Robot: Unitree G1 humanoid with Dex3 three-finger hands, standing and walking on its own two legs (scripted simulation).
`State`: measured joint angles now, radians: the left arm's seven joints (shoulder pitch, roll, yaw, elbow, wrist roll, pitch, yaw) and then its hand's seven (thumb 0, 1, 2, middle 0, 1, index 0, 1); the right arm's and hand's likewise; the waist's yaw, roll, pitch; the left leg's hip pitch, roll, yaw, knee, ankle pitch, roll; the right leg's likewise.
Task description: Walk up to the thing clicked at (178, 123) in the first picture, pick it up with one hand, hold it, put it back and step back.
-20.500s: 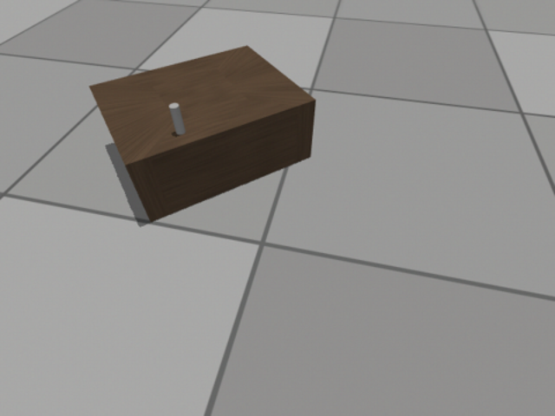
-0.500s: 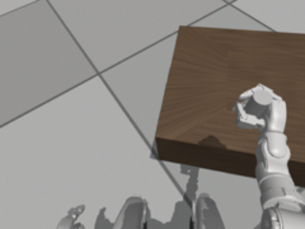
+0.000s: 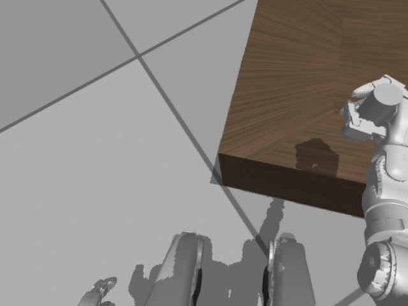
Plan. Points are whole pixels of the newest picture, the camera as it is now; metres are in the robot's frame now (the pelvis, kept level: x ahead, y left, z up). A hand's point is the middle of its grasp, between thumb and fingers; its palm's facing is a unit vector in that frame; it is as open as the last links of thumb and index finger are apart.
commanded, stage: crouch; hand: right
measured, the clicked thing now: (367, 115) +0.48 -0.23 +0.00
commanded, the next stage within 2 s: lower in 0.32 s
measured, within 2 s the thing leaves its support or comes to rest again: rests again in 1.36 s
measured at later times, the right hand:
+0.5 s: hand (350, 118) +0.49 -0.22 -0.04, palm faces +0.20 +0.98 -0.01, open 5.2 cm
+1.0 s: hand (337, 131) +0.50 -0.22 -0.11, palm faces +0.20 +0.98 -0.02, open 5.2 cm
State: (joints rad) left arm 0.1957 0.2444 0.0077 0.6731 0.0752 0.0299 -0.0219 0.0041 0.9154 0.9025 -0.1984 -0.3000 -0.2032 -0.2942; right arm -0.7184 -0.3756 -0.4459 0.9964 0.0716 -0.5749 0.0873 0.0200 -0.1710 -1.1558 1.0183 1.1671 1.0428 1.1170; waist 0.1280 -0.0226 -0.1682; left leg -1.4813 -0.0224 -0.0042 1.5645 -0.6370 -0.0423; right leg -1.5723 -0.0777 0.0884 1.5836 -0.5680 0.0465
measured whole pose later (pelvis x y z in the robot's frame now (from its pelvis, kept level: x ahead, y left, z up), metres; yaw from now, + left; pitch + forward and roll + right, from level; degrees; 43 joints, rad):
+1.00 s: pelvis -0.02 +0.00 -0.11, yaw +2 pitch +36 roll +5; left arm 0.16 0.26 0.00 0.66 0.08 0.06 -0.04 0.00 0.91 0.90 -0.20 -0.29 -0.20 -0.29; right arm -0.87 -0.47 -0.50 1.02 0.05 -0.50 0.11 0.02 -0.17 -1.16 1.02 1.17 1.04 1.12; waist 0.14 -0.02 -0.16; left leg -1.87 -0.04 -0.01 1.96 -0.72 -0.06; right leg -1.97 -0.06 0.13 1.97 -0.63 0.05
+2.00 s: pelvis -0.03 +0.01 -0.16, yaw +3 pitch +35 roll +4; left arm 0.16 0.29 0.00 0.67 0.07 0.07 -0.02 0.00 0.94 0.87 -0.20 -0.30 -0.22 -0.28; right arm -0.90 -0.55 -0.54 1.01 0.06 -0.42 0.17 0.02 -0.11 -0.79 1.10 0.97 1.09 0.97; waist 0.14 -0.01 -0.14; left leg -2.01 -0.06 0.00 2.11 -0.73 -0.05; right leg -2.10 -0.06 0.16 2.12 -0.64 0.07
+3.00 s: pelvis -0.02 +0.00 -0.01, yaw +1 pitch +29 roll +5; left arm 0.20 0.28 -0.02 0.59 -0.03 0.13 -0.01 0.00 0.90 0.90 -0.21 -0.30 -0.21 -0.30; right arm -0.67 -0.66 -0.50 0.92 -0.06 -0.11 0.10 -0.01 0.42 -0.08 0.07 0.05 0.07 0.06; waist 0.10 -0.02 -0.13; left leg -1.48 -0.04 0.01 1.59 -0.63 -0.05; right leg -1.58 -0.09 0.11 1.64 -0.57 0.05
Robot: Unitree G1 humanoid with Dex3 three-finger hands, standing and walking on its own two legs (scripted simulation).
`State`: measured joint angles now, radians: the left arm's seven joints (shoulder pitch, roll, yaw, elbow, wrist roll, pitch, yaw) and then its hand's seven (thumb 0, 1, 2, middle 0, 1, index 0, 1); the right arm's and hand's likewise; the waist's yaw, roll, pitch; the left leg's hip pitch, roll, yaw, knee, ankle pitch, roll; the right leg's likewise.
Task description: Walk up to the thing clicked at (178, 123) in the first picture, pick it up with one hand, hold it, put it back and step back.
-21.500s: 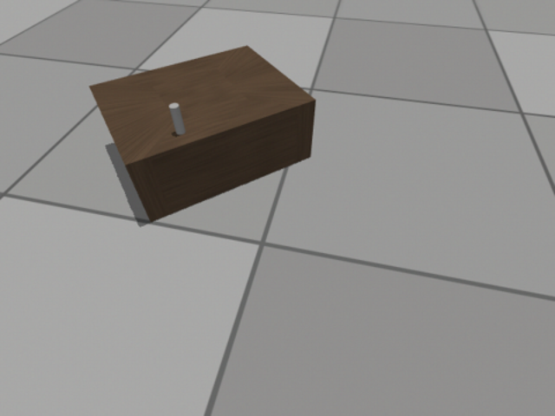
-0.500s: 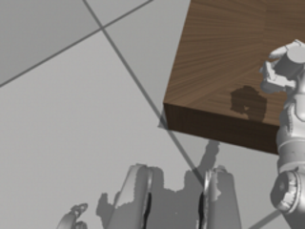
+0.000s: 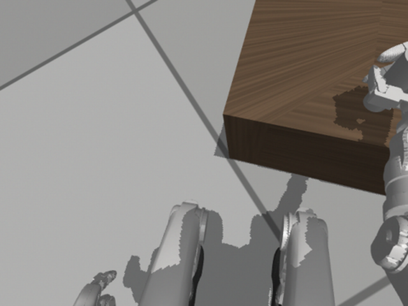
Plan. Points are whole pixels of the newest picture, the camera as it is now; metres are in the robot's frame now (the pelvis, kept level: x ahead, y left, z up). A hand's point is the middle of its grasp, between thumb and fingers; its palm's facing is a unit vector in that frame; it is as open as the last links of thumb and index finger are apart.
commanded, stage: lower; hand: right
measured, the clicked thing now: (394, 82) +0.51 -0.26 +0.00
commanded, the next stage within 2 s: loosen in 0.58 s
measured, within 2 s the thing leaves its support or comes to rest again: rests again in 0.36 s
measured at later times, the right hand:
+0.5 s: hand (379, 88) +0.52 -0.25 -0.03, palm faces +0.23 +0.97 -0.02, open 5.2 cm
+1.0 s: hand (380, 88) +0.52 -0.25 -0.03, palm faces +0.23 +0.97 -0.03, open 5.9 cm
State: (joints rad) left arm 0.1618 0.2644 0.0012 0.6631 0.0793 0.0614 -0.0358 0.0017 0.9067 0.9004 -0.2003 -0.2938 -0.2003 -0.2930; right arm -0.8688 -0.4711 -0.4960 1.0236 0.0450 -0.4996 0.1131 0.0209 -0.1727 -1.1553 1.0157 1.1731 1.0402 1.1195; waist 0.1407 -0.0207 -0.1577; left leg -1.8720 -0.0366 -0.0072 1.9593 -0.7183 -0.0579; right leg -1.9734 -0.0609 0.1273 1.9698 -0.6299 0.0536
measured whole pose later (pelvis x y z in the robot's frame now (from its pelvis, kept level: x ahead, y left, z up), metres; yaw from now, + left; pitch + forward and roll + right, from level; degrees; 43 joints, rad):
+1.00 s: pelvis -0.01 +0.01 -0.05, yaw +1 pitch +35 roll +4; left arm 0.16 0.29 0.00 0.67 0.07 0.07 -0.02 0.00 0.94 0.87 -0.20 -0.30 -0.22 -0.28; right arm -0.90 -0.55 -0.54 1.01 0.06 -0.42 0.17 0.02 -0.11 -0.79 1.10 0.97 1.09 0.97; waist 0.14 -0.01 -0.14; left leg -2.01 -0.06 0.00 2.11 -0.73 -0.05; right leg -2.10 -0.06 0.16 2.12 -0.64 0.07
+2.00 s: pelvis +0.01 +0.00 +0.10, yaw -1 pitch +29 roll +5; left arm 0.20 0.28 -0.02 0.59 -0.03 0.13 -0.01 0.00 0.90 0.90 -0.21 -0.30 -0.21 -0.30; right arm -0.67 -0.66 -0.50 0.92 -0.06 -0.11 0.10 -0.01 0.42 -0.08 0.07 0.05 0.07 0.06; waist 0.10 -0.02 -0.13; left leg -1.48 -0.04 0.01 1.59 -0.63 -0.05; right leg -1.58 -0.09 0.11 1.64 -0.57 0.05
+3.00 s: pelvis +0.07 +0.00 +0.26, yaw -7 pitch +9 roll +2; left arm 0.23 0.22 -0.03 0.48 -0.02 -0.14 0.16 0.01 0.89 0.90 -0.21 -0.29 -0.20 -0.29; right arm 0.49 -0.21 -0.02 -0.08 0.04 0.43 -0.01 -0.01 0.56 -0.05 0.06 0.05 0.06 0.05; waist 0.01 -0.04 -0.14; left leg -0.58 0.02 0.04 0.92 -0.51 -0.04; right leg -0.69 -0.05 0.08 0.98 -0.45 0.04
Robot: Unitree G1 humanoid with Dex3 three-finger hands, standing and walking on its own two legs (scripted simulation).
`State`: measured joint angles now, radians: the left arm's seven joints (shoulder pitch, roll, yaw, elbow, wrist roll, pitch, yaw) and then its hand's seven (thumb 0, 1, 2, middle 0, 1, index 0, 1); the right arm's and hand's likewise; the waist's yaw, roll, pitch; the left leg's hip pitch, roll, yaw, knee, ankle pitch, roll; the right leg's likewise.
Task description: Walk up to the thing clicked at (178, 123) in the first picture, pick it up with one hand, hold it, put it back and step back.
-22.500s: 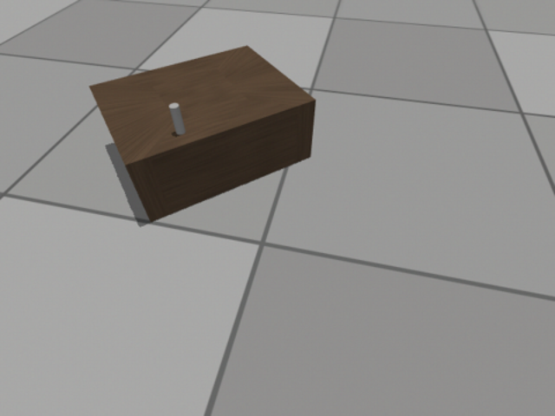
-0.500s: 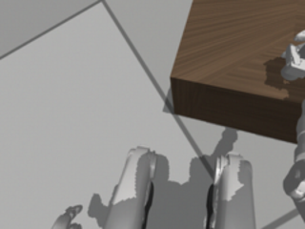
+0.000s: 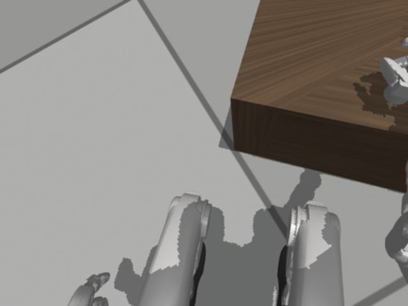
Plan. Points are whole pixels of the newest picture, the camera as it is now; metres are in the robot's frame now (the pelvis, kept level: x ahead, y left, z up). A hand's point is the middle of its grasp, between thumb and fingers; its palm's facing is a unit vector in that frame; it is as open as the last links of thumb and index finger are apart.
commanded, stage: open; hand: right
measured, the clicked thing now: out of the picture +0.52 -0.28 +0.01
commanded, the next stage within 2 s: withdraw in 0.20 s
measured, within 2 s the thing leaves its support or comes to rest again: neither
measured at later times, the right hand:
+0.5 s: hand out of the picture +0.52 -0.28 +0.03, palm faces +0.26 +0.96 -0.04, open 14.3 cm
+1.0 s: hand out of the picture +0.46 -0.37 +0.15, palm faces +0.34 +0.89 -0.31, open 16.9 cm
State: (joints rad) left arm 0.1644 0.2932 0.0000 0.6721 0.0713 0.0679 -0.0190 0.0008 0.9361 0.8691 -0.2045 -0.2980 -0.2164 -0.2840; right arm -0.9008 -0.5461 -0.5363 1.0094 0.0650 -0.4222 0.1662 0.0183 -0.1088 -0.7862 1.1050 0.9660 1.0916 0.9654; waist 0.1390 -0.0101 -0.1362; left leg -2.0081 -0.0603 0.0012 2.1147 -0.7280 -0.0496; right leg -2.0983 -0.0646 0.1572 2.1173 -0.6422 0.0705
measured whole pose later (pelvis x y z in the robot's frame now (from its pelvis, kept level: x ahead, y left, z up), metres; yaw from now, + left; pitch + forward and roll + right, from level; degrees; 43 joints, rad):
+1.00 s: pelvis +0.01 -0.01 +0.15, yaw -2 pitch +29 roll +5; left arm 0.20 0.28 -0.02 0.59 -0.03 0.13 -0.01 0.00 0.90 0.90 -0.21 -0.30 -0.21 -0.30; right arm -0.67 -0.66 -0.50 0.92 -0.06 -0.11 0.10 -0.01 0.42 -0.08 0.07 0.05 0.07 0.06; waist 0.10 -0.02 -0.13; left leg -1.48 -0.04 0.01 1.59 -0.63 -0.05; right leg -1.58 -0.09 0.11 1.64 -0.57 0.05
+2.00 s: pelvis +0.08 -0.01 +0.30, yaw -8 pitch +9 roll +2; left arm 0.23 0.22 -0.03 0.48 -0.02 -0.14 0.16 0.01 0.89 0.90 -0.21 -0.29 -0.20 -0.29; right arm 0.49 -0.21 -0.02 -0.08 0.04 0.43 -0.01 -0.01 0.56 -0.05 0.06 0.05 0.06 0.05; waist 0.01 -0.04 -0.14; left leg -0.58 0.02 0.04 0.92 -0.51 -0.04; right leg -0.69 -0.05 0.08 0.98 -0.45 0.04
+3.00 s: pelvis +0.08 -0.02 +0.30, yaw -7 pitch +10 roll +3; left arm 0.27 0.22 -0.02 0.53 -0.01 -0.21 0.17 0.01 0.90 0.90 -0.21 -0.30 -0.21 -0.30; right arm 0.50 -0.23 -0.03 -0.16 0.04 0.48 -0.01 -0.01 0.58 -0.03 0.06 0.04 0.05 0.05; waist 0.03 -0.05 -0.15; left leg -0.62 0.02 0.02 0.96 -0.51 -0.05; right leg -0.73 -0.05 0.07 1.03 -0.47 0.03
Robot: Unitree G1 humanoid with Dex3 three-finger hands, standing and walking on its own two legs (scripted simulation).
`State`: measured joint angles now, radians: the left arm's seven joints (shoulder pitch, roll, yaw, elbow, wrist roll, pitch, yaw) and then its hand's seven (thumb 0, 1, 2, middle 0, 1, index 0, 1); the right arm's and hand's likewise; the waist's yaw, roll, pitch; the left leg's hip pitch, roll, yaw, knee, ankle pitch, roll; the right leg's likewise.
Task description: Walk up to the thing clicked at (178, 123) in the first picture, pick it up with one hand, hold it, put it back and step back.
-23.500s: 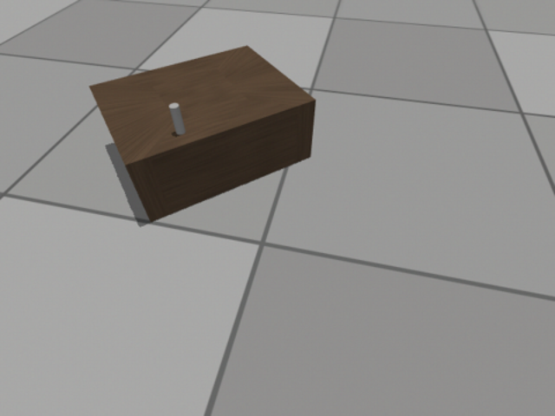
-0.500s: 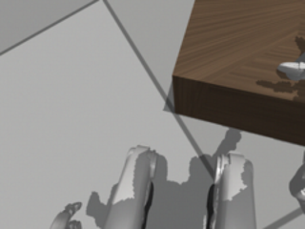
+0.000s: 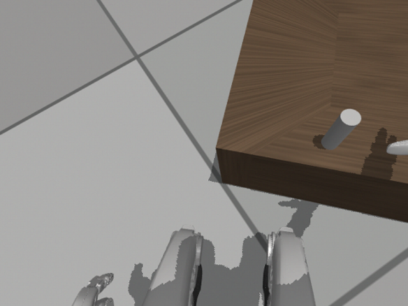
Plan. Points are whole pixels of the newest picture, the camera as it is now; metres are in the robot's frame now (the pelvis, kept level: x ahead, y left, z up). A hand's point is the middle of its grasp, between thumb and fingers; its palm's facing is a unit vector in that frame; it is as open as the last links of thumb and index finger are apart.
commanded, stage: home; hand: right
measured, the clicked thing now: (339, 131) +0.51 -0.26 -0.14
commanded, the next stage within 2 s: none
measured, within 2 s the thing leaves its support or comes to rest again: neither
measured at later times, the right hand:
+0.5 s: hand out of the picture +0.33 -0.30 +0.07, palm faces +0.33 +0.89 -0.31, open 17.0 cm
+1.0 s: hand (401, 290) +0.20 -0.19 +0.10, palm faces +0.16 +0.97 -0.19, open 17.5 cm
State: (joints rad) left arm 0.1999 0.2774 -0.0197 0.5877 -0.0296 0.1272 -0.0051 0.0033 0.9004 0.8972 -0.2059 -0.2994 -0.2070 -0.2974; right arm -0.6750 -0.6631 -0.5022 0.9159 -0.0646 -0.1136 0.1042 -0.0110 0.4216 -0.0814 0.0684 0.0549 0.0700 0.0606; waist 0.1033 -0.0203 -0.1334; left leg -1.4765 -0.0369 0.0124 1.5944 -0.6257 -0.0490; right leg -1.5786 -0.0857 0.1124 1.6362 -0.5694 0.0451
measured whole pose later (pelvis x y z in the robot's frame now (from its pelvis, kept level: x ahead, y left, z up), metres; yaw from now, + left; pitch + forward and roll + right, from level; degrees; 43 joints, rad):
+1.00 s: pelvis +0.07 +0.00 +0.15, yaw -6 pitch +9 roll +2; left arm 0.23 0.22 -0.03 0.48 -0.02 -0.14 0.16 0.01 0.89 0.90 -0.21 -0.29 -0.20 -0.29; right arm 0.49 -0.21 -0.02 -0.08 0.04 0.43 -0.01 -0.01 0.56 -0.05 0.06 0.05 0.06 0.05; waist 0.01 -0.04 -0.14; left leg -0.58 0.02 0.04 0.92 -0.51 -0.04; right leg -0.69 -0.05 0.08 0.98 -0.45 0.04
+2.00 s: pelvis +0.06 -0.01 +0.15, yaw -5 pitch +10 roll +3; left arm 0.27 0.22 -0.02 0.53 -0.01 -0.21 0.17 0.01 0.90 0.90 -0.21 -0.30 -0.21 -0.30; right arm 0.50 -0.23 -0.03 -0.16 0.04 0.48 -0.01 -0.01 0.58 -0.03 0.06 0.04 0.05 0.05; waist 0.03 -0.05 -0.15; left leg -0.62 0.02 0.02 0.96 -0.51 -0.05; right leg -0.73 -0.05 0.07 1.03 -0.47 0.03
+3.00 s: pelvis +0.06 +0.00 +0.15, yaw -6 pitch +8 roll +2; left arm 0.24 0.23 -0.01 0.60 0.04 -0.17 0.15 0.01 0.90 0.91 -0.20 -0.30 -0.20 -0.30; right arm 0.44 -0.24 -0.01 -0.02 0.01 0.33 -0.02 -0.01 0.54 -0.05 0.06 0.05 0.05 0.05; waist 0.02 -0.05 -0.09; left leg -0.57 0.02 0.02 0.96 -0.52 -0.04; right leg -0.67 -0.05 0.07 1.01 -0.46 0.03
